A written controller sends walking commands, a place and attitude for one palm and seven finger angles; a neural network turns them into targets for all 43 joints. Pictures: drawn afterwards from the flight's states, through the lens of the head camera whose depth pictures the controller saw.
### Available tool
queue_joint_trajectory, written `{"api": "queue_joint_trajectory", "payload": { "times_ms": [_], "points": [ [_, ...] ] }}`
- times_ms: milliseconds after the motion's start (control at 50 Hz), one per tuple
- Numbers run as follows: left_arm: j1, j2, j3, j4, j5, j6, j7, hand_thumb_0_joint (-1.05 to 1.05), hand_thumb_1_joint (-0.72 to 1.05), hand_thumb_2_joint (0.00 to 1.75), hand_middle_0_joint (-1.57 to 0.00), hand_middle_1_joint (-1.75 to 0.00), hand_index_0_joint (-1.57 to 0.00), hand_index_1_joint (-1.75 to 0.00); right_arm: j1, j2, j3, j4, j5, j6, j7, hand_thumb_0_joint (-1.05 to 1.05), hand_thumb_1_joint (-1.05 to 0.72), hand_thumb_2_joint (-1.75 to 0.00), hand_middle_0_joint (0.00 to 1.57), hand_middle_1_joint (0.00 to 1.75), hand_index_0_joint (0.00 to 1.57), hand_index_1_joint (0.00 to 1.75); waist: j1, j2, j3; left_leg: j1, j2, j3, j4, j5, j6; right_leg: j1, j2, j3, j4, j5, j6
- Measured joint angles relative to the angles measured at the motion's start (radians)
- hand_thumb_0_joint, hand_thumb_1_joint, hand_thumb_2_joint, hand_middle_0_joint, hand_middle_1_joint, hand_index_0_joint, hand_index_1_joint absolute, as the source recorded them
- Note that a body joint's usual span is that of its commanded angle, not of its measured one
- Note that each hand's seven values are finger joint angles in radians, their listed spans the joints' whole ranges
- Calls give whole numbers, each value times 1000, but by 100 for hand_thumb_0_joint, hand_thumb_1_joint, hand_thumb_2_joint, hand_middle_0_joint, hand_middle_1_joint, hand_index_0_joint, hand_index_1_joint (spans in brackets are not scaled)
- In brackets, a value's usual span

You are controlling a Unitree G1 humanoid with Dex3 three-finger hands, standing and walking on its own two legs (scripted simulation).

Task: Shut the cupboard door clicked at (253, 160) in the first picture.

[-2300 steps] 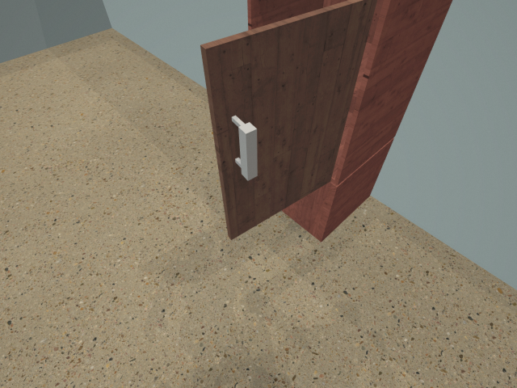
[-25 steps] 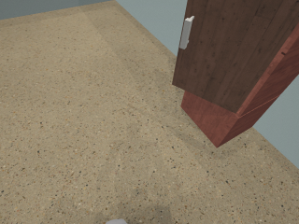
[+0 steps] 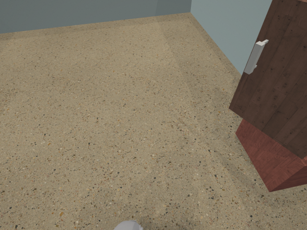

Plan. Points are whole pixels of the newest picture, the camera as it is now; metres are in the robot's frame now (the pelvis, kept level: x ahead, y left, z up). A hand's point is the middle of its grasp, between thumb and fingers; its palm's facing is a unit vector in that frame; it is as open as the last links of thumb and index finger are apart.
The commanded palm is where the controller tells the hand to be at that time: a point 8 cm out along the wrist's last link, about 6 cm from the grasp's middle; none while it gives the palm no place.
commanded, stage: walk to a spot facing it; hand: left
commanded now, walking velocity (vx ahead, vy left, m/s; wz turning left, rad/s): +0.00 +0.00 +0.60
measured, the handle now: (256, 56) +0.76 -0.41 +0.03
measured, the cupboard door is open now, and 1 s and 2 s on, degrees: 27 27 27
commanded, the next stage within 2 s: turn to face it in 0.16 s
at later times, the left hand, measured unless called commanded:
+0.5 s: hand out of the picture +0.06 +0.23 -0.19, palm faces +0.26 -0.94 -0.22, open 7.4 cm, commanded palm none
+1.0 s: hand (84, 200) +0.25 +0.25 -0.18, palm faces -0.07 -0.97 -0.21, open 7.4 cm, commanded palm none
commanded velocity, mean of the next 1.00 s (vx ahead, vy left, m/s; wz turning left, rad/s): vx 0.00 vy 0.00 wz -0.32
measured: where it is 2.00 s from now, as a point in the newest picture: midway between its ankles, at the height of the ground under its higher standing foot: outside the picture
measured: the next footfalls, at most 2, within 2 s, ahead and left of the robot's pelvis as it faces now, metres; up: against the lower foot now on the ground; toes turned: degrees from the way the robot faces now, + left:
left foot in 0.30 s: +0.16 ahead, +0.14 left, +0.00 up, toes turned +20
right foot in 0.70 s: +0.20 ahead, -0.08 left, +0.00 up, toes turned -2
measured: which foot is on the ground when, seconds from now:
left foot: up 0.00-0.28, down 0.30-0.70, up 0.72-1.00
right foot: down 0.00-0.30, up 0.32-0.68, down 0.70-1.00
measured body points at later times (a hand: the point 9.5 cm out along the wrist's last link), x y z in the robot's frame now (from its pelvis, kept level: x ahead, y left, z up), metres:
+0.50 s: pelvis +0.10 +0.05 -0.01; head +0.15 +0.07 +0.43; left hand +0.05 +0.28 -0.17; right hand +0.29 -0.14 -0.15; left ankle +0.12 +0.13 -0.74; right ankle +0.11 -0.11 -0.69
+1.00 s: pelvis +0.16 +0.06 -0.01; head +0.21 +0.08 +0.44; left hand +0.25 +0.31 -0.17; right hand +0.21 -0.22 -0.14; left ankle +0.18 +0.17 -0.73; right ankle +0.16 -0.07 -0.74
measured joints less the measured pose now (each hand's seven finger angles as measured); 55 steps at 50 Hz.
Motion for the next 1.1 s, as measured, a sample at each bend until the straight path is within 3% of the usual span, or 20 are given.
{"api": "queue_joint_trajectory", "payload": {
  "times_ms": [60, 120, 200, 260, 300, 340, 380, 420, 460, 580, 660, 700, 720, 760, 800, 840, 920, 1020, 1100],
  "points": [
    [32, -13, -3, 27, -2, -13, 2, 1, 91, 90, -20, -30, -20, -30, -28, -12, -5, -24, 4, -8, 11, 1, -91, -90, 20, 30, 20, 30, -11, -6, 11, -53, 49, 34, 64, 81, -16, 68, -17, -53, -68, 5, 6],
    [55, -28, -10, 39, 0, -23, 6, 1, 91, 90, -20, -30, -20, -30, -67, -13, -1, -42, 7, -5, 15, 1, -91, -90, 19, 30, 20, 30, -7, -15, 39, -64, 80, 60, 6, 95, -18, 113, -34, -107, -87, -12, 15],
    [84, -42, -17, 45, 3, -20, 8, 1, 91, 90, -20, -30, -20, -30, -132, -5, 15, -59, 8, 4, 21, 1, -92, -90, 19, 30, 20, 30, 19, -26, 83, -26, 90, 107, -171, 92, -8, 150, -53, -172, -62, -63, 34],
    [109, -39, -17, 48, 4, -10, 5, 1, 91, 90, -20, -30, -20, -30, -179, 7, 30, -83, 8, -3, 24, 1, -92, -90, 19, 30, 20, 30, 40, -45, 112, 43, 64, 153, -329, 85, 15, 152, -83, -206, 14, -128, 55],
    [140, -36, -14, 47, 0, -1, 3, 1, 91, 90, -20, -30, -20, -30, -193, 5, 42, -109, 4, -23, 25, 1, -91, -90, 19, 30, 20, 30, 50, -40, 112, 124, 55, 171, -453, 208, 48, 107, -105, -211, 166, -180, 65],
    [138, -21, -12, 53, -9, 17, 8, 1, 91, 90, -20, -30, -20, -30, -214, 15, 51, -120, 6, -47, 14, 1, -91, -90, 19, 30, 20, 30, 58, -48, 118, 117, 51, 172, -404, 156, 90, -17, -103, -109, 451, -251, 60],
    [114, -7, -6, 64, -11, 36, 22, 1, 91, 90, -20, -30, -20, -30, -229, 34, 69, -117, 12, -59, -5, 0, -91, -90, 19, 30, 20, 30, 79, -64, 123, 136, 51, 186, -383, 89, 102, -119, -73, 2, 624, -264, 54],
    [82, -3, -4, 76, -8, 50, 25, 1, 91, 90, -20, -30, -20, -30, -236, 54, 81, -105, 12, -66, -24, 0, -91, -90, 20, 30, 20, 30, 85, -64, 118, 175, 53, 194, -422, 85, 91, -181, -56, 54, 652, -229, 51],
    [54, -5, -5, 79, -5, 54, 20, 1, 91, 90, -20, -30, -20, -30, -238, 74, 92, -84, 12, -69, -35, 0, -91, -90, 20, 30, 20, 30, 88, -56, 108, 217, 56, 204, -475, 102, 88, -213, -49, 80, 585, -192, 48],
    [12, -27, 4, 55, 4, 68, -3, 1, 91, 90, -20, -30, -20, -30, -213, 117, 91, -35, 13, -42, -33, 0, -91, -89, 20, 30, 20, 30, 79, -12, 70, 292, 105, 246, -537, 94, 76, -235, -13, 61, 392, -111, 44],
    [2, -36, 16, 28, 8, 66, -16, 1, 91, 90, -20, -30, -20, -30, -192, 100, 60, -34, 13, -34, -34, -1, -92, -89, 20, 30, 21, 31, 66, 7, 63, 300, 146, 288, -485, 43, 53, -192, 16, 25, 273, -25, 39],
    [7, -28, 20, 9, 10, 54, -20, 1, 91, 90, -20, -30, -20, -30, -174, 84, 49, -33, 16, -28, -33, -1, -92, -89, 20, 30, 21, 31, 66, -3, 52, 283, 159, 314, -420, -4, 38, -152, 24, 35, 180, 44, 20],
    [-1, -31, 21, 9, 13, 46, -18, 1, 91, 90, -20, -30, -20, -30, -170, 69, 40, -31, 19, -24, -32, -1, -92, -89, 20, 30, 21, 30, 66, 7, 52, 256, 163, 296, -359, -57, 23, -160, 36, 41, 190, 3, 6],
    [-18, -39, 14, 5, 12, 37, -12, 1, 91, 90, -20, -30, -20, -30, -167, 38, 25, -30, 22, -7, -38, -1, -92, -89, 20, 30, 21, 30, 64, 25, 62, 180, 131, 193, -182, -159, 2, -171, 56, 50, 201, -26, -9],
    [-25, -39, 14, -1, 9, 33, -3, 1, 91, 90, -20, -30, -20, -30, -164, 20, 19, -28, 24, 0, -43, 0, -92, -89, 20, 30, 20, 30, 64, 20, 70, 116, 93, 120, -29, -157, -14, -162, 68, 72, 166, -2, -9],
    [-28, -32, 16, -3, 7, 36, 4, 1, 91, 90, -20, -30, -20, -30, -158, 12, 18, -33, 24, -2, -45, 0, -92, -90, 20, 30, 20, 30, 58, 6, 72, 85, 77, 87, 19, -124, -28, -146, 77, 96, 121, 24, -9],
    [-33, -6, 21, 0, 8, 47, 3, 1, 91, 90, -20, -30, -20, -30, -141, 13, 22, -54, 26, -8, -45, 0, -92, -90, 19, 30, 20, 30, 47, -30, 60, 103, 73, 62, -117, -89, -41, -126, 85, 146, 65, 53, 1],
    [-47, 29, 30, -7, 1, 69, -7, 1, 91, 90, -20, -30, -20, -30, -112, 22, 39, -85, 29, -35, -44, 1, -91, -90, 19, 30, 20, 30, 38, -54, 41, 222, 79, 49, -476, 40, -27, -152, 104, 207, 106, 34, 35],
    [-85, 62, 40, -7, 0, 92, -21, 1, 91, 90, -20, -30, -20, -30, -84, 45, 63, -87, 8, -56, -49, 0, -91, -90, 20, 30, 20, 30, 29, -67, 52, 245, 93, 99, -485, 60, 41, -263, 108, 175, 442, -178, 42]
  ]
}}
